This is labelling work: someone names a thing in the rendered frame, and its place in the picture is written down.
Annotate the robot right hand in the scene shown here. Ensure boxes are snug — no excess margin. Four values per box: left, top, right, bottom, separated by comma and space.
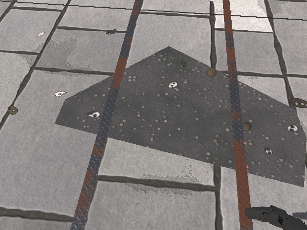
245, 205, 307, 230

